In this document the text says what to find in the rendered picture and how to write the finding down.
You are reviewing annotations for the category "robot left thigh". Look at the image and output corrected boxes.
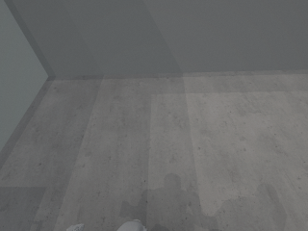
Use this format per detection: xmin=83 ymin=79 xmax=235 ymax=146
xmin=116 ymin=221 xmax=147 ymax=231

